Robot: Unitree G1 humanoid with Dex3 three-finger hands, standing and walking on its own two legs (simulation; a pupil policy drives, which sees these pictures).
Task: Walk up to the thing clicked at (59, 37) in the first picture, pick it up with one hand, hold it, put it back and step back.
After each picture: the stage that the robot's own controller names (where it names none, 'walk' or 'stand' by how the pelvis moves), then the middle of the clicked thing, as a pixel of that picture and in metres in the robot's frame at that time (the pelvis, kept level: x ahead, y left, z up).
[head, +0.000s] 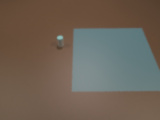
stand; (60, 41) +1.35 +0.23 -0.72
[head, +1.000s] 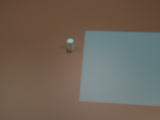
walk; (70, 44) +1.23 +0.20 -0.71
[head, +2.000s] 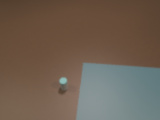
walk; (63, 84) +0.76 +0.21 -0.72
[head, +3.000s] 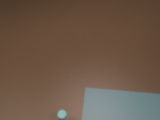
walk; (62, 116) +0.47 +0.19 -0.70
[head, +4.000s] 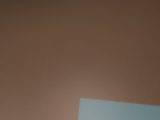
stand; out of the picture +0.38 +0.17 -0.70
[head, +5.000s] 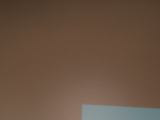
stand; out of the picture +0.35 +0.17 -0.72
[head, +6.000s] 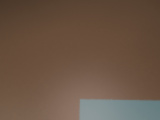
stand; out of the picture +0.35 +0.18 -0.72
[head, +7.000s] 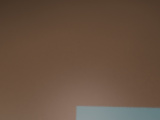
stand; out of the picture +0.33 +0.19 -0.73
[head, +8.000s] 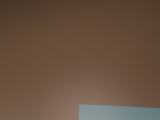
stand; out of the picture +0.35 +0.18 -0.73
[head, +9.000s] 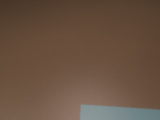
stand; out of the picture +0.35 +0.17 -0.73
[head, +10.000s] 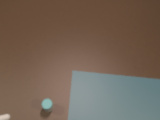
go down; (47, 105) +0.39 +0.17 -0.61
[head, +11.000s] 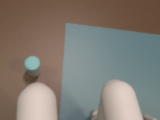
go down; (33, 66) +0.44 +0.19 -0.32
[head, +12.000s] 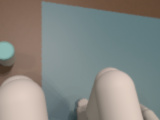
close in; (5, 54) +0.44 +0.22 -0.26
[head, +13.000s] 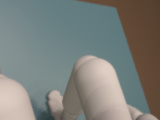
close; out of the picture +0.44 +0.24 -0.22
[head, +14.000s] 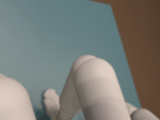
close; out of the picture +0.42 +0.24 -0.22
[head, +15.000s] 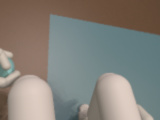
lift; (4, 73) +0.34 +0.24 -0.14
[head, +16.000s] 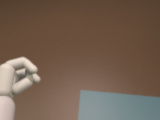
hold; out of the picture +0.36 +0.16 -0.65
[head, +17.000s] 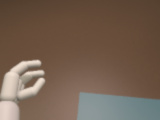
hold; out of the picture +0.35 +0.18 -0.70
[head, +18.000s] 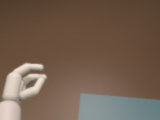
hold; out of the picture +0.35 +0.18 -0.70
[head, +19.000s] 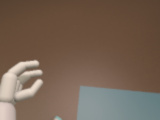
stand; out of the picture +0.35 +0.17 -0.68
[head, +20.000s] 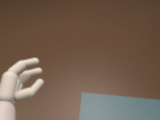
stand; out of the picture +0.34 +0.17 -0.69
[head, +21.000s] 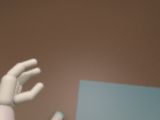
stand; out of the picture +0.35 +0.16 -0.65
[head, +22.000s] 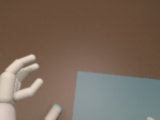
stand; (53, 114) +0.35 +0.16 -0.62
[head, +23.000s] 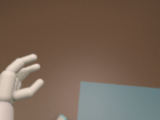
stand; out of the picture +0.34 +0.14 -0.66
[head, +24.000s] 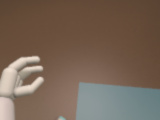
stand; out of the picture +0.33 +0.14 -0.67
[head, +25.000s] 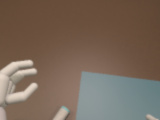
stand; (60, 116) +0.34 +0.12 -0.61
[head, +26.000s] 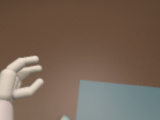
stand; out of the picture +0.32 +0.11 -0.65
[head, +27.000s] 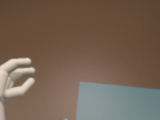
stand; out of the picture +0.31 +0.11 -0.66
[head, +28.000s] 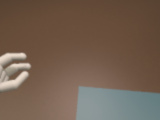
stand; out of the picture +0.29 +0.09 -0.68
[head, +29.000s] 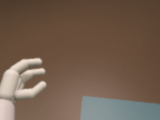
stand; out of the picture +0.29 +0.09 -0.70
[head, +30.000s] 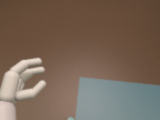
stand; out of the picture +0.30 +0.07 -0.65
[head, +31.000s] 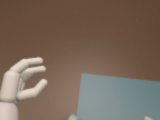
close; out of the picture +0.30 +0.06 -0.61
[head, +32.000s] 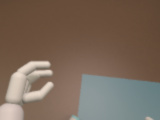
close; out of the picture +0.30 +0.06 -0.61
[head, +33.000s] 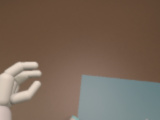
close; out of the picture +0.30 +0.06 -0.62
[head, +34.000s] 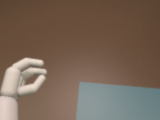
close; out of the picture +0.28 +0.07 -0.66
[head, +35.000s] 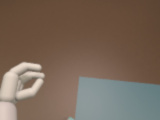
close; out of the picture +0.29 +0.07 -0.64
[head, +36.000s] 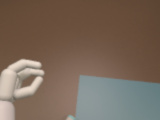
close; out of the picture +0.30 +0.07 -0.64
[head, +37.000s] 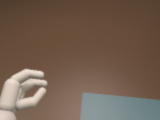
close; out of the picture +0.28 +0.07 -0.68
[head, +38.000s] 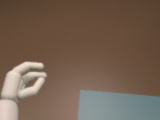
close; out of the picture +0.29 +0.08 -0.68
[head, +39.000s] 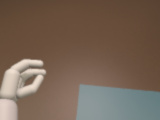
close; out of the picture +0.30 +0.09 -0.67
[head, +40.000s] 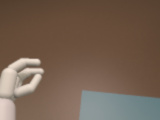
close; out of the picture +0.29 +0.08 -0.68
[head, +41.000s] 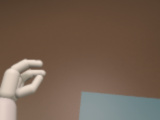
close; out of the picture +0.30 +0.09 -0.69
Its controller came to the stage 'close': yes
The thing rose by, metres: 0.21
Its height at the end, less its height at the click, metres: -0.02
